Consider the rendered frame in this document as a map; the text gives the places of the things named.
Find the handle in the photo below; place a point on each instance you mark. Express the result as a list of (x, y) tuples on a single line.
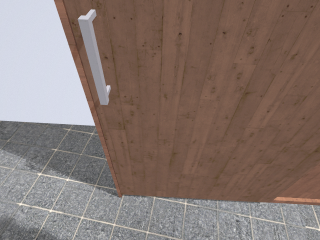
[(89, 39)]

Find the wardrobe door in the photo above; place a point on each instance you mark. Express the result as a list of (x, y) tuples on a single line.
[(307, 187), (209, 99)]

